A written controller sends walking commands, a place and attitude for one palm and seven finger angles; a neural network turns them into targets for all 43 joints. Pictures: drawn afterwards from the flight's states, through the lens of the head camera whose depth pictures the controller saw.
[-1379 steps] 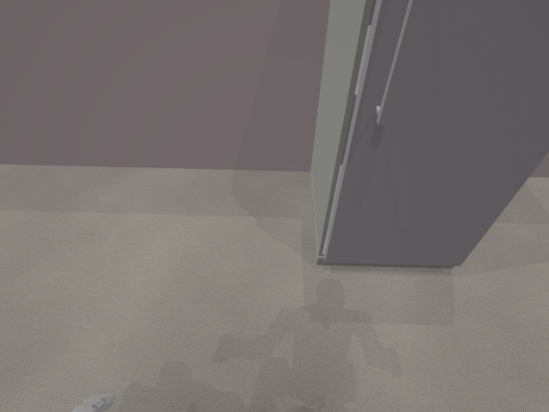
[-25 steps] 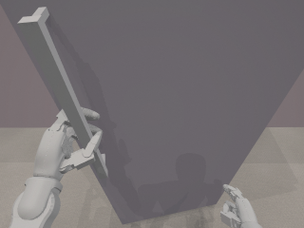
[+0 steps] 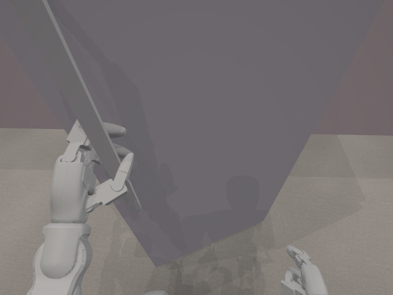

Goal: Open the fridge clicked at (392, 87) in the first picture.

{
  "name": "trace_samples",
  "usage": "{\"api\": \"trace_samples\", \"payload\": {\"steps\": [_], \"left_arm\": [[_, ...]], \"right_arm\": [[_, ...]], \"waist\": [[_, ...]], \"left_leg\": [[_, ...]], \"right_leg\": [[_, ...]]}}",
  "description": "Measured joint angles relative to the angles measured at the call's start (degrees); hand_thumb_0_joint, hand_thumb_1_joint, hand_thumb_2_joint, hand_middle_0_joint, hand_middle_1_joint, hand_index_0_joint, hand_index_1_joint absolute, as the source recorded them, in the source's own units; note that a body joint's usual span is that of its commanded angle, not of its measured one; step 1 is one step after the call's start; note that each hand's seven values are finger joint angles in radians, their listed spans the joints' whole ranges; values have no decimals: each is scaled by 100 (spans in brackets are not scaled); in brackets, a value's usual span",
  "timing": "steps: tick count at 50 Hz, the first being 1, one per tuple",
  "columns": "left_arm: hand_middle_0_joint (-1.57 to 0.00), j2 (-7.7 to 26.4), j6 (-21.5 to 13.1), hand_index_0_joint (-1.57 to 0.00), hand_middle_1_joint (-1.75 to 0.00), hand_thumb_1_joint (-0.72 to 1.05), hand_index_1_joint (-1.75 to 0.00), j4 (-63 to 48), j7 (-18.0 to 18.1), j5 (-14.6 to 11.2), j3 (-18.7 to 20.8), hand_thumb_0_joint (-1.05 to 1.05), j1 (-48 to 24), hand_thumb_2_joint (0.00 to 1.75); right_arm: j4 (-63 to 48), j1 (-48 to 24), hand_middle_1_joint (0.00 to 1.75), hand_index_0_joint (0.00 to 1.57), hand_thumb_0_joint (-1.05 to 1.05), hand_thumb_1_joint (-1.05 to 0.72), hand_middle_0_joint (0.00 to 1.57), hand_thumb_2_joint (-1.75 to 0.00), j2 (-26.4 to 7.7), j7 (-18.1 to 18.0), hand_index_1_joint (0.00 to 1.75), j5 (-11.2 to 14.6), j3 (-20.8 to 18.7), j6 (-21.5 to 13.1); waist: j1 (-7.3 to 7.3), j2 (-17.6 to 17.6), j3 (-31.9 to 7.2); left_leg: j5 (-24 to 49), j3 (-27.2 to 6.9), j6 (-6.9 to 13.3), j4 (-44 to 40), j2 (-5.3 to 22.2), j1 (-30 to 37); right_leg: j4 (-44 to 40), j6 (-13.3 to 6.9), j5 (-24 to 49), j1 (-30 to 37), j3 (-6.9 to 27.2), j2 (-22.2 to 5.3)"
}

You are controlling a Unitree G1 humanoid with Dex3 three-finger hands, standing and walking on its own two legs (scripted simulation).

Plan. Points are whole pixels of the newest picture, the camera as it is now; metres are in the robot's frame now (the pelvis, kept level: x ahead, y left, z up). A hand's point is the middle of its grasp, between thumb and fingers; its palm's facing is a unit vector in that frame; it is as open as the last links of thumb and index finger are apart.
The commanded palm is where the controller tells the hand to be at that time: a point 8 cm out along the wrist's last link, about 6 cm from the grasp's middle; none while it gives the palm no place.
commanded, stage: walk backward, drawing the door open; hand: left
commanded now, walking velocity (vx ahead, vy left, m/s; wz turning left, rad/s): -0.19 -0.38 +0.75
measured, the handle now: (103, 138) +0.30 +0.14 +0.22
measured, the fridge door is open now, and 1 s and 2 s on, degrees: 24 55 74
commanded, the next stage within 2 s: stop walking and hold the door back in 1.48 s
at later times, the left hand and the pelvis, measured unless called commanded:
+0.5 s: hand (177, 265) +0.14 +0.03 +0.17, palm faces +0.30 -0.93 -0.22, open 7.4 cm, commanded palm +0.10 +0.06 +0.18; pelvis -0.09 -0.16 +0.00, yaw +20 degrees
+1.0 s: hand out of the picture +0.08 -0.09 +0.17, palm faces +0.68 -0.71 -0.20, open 7.1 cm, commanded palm +0.03 -0.08 +0.17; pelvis -0.06 -0.38 -0.02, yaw +43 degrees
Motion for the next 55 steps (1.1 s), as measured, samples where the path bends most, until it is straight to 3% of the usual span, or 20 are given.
{"api": "trace_samples", "payload": {"steps": [4,6,8,11,14,19,20,22,24,27,30,34,35,37,41,44,48,51,53,55], "left_arm": [[-42,89,119,-20,-140,62,-122,-258,-35,260,-362,-8,-194,69],[-41,253,33,-17,-140,63,-116,-191,-32,276,-439,-9,-425,69],[-42,336,-46,-17,-140,63,-116,25,-84,262,-539,-9,-624,69],[-43,344,-48,-18,-140,62,-117,193,-227,253,-658,-8,-807,70],[-43,240,-42,-19,-140,61,-118,238,-279,251,-724,-7,-949,72],[-44,270,-84,-19,-140,58,-120,288,-224,122,-532,-8,-1135,77],[-44,296,-93,-19,-140,58,-120,287,-194,93,-438,-8,-1185,77],[-45,141,-127,-18,-140,59,-121,354,-137,59,-293,-8,-1261,78],[-45,104,-70,-18,-140,59,-122,417,-166,44,-275,-8,-1289,78],[-45,52,-68,-18,-140,59,-123,455,-274,98,-298,-7,-1207,78],[-46,9,-114,-18,-140,59,-123,441,-358,173,-392,-7,-1148,78],[-46,-19,-157,-20,-140,59,-123,360,-364,163,-599,-7,-1286,79],[-46,-27,-167,-20,-140,58,-123,313,-333,145,-618,-8,-1361,79],[-47,36,-343,-18,-140,59,-122,444,-268,187,-594,-9,-1604,79],[-47,128,-363,-17,-140,60,-123,651,-342,249,-520,-8,-1781,78],[-47,79,-286,-18,-140,61,-124,724,-374,203,-547,-6,-1853,78],[-47,134,-187,-18,-140,62,-124,722,-290,52,-400,-6,-1777,80],[-46,196,-150,-18,-140,63,-125,636,-155,-4,-41,-7,-1718,81],[-46,34,-161,-19,-140,64,-127,584,-81,-9,107,-7,-1615,82],[-46,20,-108,-20,-140,64,-129,480,-69,-63,133,-6,-1466,82]], "right_arm": [[-89,109,30,20,1,-90,20,-90,-78,-44,30,-10,-28,-207],[5,59,30,20,1,-90,20,-90,66,-35,30,-47,-99,-365],[138,77,30,20,1,-90,20,-90,226,21,30,-65,-91,-409],[338,107,30,20,1,-90,20,-90,364,149,30,-26,-20,-603],[473,29,30,20,1,-90,21,-90,413,270,30,51,6,-726],[603,-196,30,20,1,-90,21,-90,487,292,30,134,-49,-817],[611,-264,30,20,1,-90,21,-90,492,293,30,146,-57,-829],[705,-567,30,20,1,-90,21,-90,336,294,30,194,-120,-782],[765,-685,30,20,1,-90,21,-90,226,231,30,219,-224,-721],[672,-669,30,20,1,-90,21,-90,124,75,30,147,-315,-659],[448,-563,30,20,1,-90,20,-90,56,-35,30,54,-329,-644],[170,-486,30,20,1,-90,20,-90,-33,-71,30,29,-307,-744],[80,-496,30,20,1,-90,20,-90,-59,-62,30,26,-301,-787],[103,-613,30,20,1,-90,20,-90,98,-32,30,-18,-349,-804],[294,-574,30,20,1,-90,20,-90,247,144,30,-28,-185,-755],[474,-471,30,20,1,-90,21,-90,252,260,30,60,-142,-788],[551,-280,30,20,1,-90,21,-90,344,303,30,258,-86,-707],[621,-361,30,20,1,-90,21,-90,393,304,30,339,-14,-606],[742,-611,30,21,1,-90,21,-90,235,207,30,318,-97,-557],[735,-703,30,20,1,-90,21,-90,117,117,30,292,-213,-506]], "waist": [[-121,81,-10],[-146,-63,128],[-178,-67,323],[-130,127,454],[40,225,541],[188,170,429],[225,117,393],[174,379,614],[116,326,669],[124,46,626],[51,-137,533],[38,-190,383],[49,-157,368],[51,-374,686],[-18,-164,1022],[165,164,1072],[386,315,871],[437,177,616],[274,279,731],[131,207,789]], "left_leg": [[555,82,-2,-1718,175,722],[382,-14,-50,-1913,61,722],[789,-295,-101,-2094,63,765],[1355,-777,-271,-2625,288,784],[1659,-1061,-451,-2950,497,727],[1825,-1537,-741,-2896,563,303],[1800,-1613,-750,-2787,531,168],[1129,-1754,-455,-2163,627,-92],[-21,-1292,-266,-605,352,-525],[-510,-417,-201,993,53,-672],[-557,272,-190,505,25,-220],[144,646,-128,-1532,58,666],[729,611,26,-2116,91,922],[740,494,135,-2110,4,972],[1043,-244,-193,-2453,329,1038],[1330,-713,-437,-2689,715,943],[1257,-1178,-620,-2465,998,659],[348,-1392,-375,-1374,947,8],[-560,-1231,-186,235,659,-498],[-968,-624,-149,1192,382,-698]], "right_leg": [[397,9,-29,-407,-343,17],[1582,297,-894,-937,14,17],[2866,487,-1358,-1233,379,203],[3743,647,-1381,-1465,596,383],[3135,703,-1085,-1156,813,308],[942,763,-1228,202,1056,210],[379,705,-950,509,1019,186],[227,452,-651,620,737,398],[316,322,-736,602,517,295],[269,188,-734,600,326,78],[152,57,-650,562,-8,-33],[485,-97,-717,117,-436,-1],[920,-58,-810,-163,-459,32],[2200,298,-1501,-641,12,49],[3736,562,-1536,-1382,591,277],[3026,616,-909,-1325,850,68],[1309,739,-628,-245,1008,-171],[532,967,-797,323,837,-224],[789,923,-869,260,632,-195],[783,775,-838,322,432,-318]]}}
